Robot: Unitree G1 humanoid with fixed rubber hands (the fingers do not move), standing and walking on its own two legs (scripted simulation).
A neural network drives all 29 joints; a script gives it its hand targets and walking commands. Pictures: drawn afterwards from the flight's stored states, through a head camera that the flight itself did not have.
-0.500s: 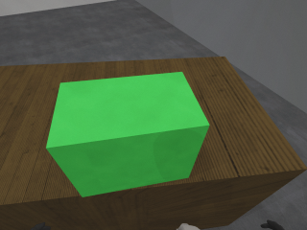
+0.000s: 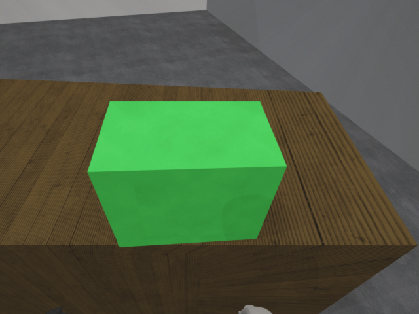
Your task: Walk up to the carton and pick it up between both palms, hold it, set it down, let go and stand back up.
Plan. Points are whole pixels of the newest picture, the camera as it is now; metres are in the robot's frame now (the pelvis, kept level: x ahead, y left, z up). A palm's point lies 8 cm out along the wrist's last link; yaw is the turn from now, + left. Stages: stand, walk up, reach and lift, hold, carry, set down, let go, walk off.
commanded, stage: walk up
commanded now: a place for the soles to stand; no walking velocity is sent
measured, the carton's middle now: (188, 175) +0.37 +0.05 +0.09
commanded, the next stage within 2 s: none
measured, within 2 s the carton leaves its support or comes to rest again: neither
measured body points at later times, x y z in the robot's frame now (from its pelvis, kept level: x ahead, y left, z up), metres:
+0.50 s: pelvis +0.04 -0.05 +0.00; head +0.06 -0.11 +0.44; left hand +0.12 +0.29 -0.03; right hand +0.11 -0.35 -0.13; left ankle +0.08 +0.11 -0.66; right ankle +0.09 -0.17 -0.70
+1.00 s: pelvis +0.06 -0.03 -0.01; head +0.08 -0.01 +0.44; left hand +0.14 +0.30 -0.09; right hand +0.16 -0.34 -0.08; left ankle +0.09 +0.11 -0.70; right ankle +0.07 -0.16 -0.70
